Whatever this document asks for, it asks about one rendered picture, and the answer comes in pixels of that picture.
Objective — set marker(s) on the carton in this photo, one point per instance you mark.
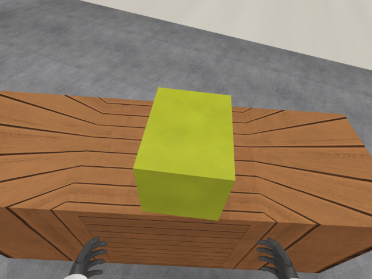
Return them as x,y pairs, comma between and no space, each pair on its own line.
185,163

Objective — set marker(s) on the pedestal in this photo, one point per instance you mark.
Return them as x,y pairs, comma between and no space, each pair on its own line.
303,179

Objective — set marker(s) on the left robot hand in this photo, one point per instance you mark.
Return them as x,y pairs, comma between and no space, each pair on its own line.
83,263

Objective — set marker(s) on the right robot hand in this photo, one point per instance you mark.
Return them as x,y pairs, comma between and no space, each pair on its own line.
284,269

